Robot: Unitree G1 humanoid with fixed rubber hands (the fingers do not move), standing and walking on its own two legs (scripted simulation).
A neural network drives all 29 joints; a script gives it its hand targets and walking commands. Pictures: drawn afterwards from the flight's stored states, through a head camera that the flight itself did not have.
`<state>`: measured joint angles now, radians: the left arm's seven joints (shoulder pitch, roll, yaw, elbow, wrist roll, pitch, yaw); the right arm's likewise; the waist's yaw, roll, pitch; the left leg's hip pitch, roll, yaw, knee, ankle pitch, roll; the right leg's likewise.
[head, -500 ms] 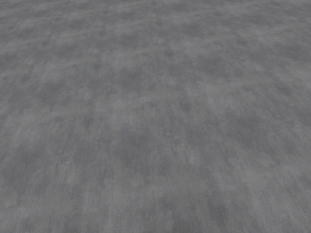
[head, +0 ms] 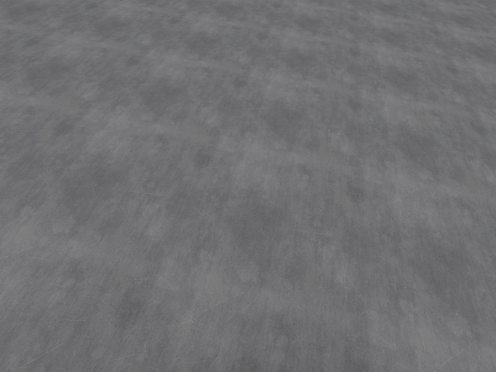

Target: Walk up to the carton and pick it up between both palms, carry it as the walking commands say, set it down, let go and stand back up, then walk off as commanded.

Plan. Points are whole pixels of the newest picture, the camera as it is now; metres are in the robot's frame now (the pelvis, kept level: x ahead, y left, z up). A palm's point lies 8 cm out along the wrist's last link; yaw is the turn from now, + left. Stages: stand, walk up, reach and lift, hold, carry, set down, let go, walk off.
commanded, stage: walk up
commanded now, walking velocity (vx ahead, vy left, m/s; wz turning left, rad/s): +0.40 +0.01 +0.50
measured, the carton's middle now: out of the picture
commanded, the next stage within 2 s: none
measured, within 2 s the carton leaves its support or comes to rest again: neither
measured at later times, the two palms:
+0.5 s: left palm out of the picture +0.08 +0.22 -0.12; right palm (378, 334) +0.25 -0.26 -0.15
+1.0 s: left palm (96, 192) +0.53 +0.38 -0.11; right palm (304, 227) +0.49 -0.13 -0.15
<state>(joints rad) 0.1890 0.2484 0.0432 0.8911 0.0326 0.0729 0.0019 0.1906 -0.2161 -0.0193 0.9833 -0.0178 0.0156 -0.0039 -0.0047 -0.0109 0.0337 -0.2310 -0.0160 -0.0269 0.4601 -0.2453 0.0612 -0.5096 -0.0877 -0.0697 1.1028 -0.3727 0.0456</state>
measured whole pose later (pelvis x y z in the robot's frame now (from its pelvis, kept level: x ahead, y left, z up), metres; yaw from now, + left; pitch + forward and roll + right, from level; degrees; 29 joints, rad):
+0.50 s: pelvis +0.16 -0.01 +0.00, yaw +11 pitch +1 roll +2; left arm 0.39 0.18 0.04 1.02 0.02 -0.07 0.01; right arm 0.21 -0.27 -0.06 1.04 -0.02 0.00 0.06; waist 0.01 0.03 0.07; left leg -0.62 0.08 0.01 1.03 -0.29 0.00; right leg 0.03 -0.09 -0.18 0.29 -0.33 0.03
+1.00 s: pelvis +0.45 +0.11 -0.01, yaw +22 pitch +0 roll +0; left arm 0.03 0.18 0.06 0.86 0.00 -0.05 -0.03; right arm 0.31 -0.21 -0.06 1.11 0.00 -0.06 0.00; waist -0.08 0.02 0.09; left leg -0.13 -0.03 0.01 0.45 -0.31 0.03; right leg -0.57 -0.13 -0.06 0.74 -0.29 0.04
